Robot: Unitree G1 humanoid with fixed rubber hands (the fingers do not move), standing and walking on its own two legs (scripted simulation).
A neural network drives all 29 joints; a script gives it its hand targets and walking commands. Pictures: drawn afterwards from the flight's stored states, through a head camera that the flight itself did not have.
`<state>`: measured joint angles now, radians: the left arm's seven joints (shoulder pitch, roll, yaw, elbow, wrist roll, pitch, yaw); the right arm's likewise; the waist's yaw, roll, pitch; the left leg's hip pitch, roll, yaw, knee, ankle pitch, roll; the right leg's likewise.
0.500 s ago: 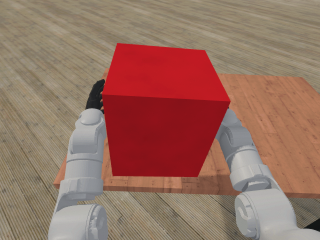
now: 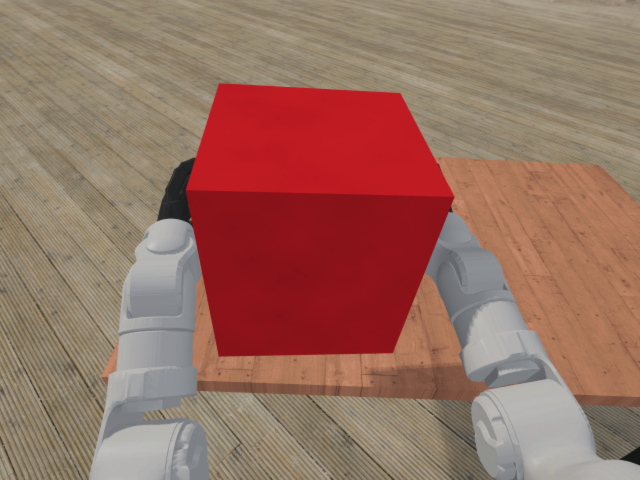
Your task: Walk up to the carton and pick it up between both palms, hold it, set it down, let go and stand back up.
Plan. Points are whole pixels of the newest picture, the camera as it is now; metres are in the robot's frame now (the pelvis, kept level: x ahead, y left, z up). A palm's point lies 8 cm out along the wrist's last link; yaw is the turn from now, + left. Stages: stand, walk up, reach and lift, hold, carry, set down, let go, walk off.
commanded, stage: hold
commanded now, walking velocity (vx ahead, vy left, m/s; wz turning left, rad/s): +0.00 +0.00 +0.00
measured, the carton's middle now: (309, 224) +0.37 -0.01 +0.17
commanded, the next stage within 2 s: none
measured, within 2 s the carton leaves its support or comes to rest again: neither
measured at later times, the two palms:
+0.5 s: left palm (175, 218) +0.36 +0.15 +0.20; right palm (439, 214) +0.35 -0.16 +0.19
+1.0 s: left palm (173, 218) +0.37 +0.15 +0.19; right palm (432, 210) +0.37 -0.16 +0.19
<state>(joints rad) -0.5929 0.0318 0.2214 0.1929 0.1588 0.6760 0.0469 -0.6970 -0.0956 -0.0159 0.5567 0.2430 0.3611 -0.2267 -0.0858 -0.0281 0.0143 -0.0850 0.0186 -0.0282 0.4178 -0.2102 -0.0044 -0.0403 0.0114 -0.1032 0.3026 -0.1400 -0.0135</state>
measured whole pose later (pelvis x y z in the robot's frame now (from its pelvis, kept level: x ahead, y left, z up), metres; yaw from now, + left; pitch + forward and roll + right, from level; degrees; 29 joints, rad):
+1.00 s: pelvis +0.00 +0.00 +0.00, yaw +0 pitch -6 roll -1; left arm -0.63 0.03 0.25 0.19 0.17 0.71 0.03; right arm -0.73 -0.09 -0.04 0.55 0.22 0.39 -0.22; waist -0.08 -0.03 0.01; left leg -0.10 0.01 -0.03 0.40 -0.19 0.00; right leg -0.07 0.01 -0.10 0.31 -0.13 -0.01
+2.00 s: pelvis -0.01 +0.00 +0.00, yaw -1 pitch -6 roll -1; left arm -0.66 0.01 0.28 0.20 0.20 0.72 0.02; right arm -0.75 -0.08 -0.06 0.58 0.19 0.40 -0.20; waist -0.07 -0.03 0.01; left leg -0.10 0.01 -0.01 0.38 -0.18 0.00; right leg -0.07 0.00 -0.09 0.30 -0.12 -0.01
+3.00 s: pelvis +0.00 +0.00 +0.00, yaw -1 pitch -8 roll -1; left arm -0.58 0.00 0.26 0.06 0.22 0.76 0.01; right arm -0.67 -0.08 -0.03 0.46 0.22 0.43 -0.22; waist -0.08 -0.02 0.02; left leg -0.06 0.01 -0.01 0.39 -0.20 0.00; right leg -0.03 0.01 -0.08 0.30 -0.13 -0.01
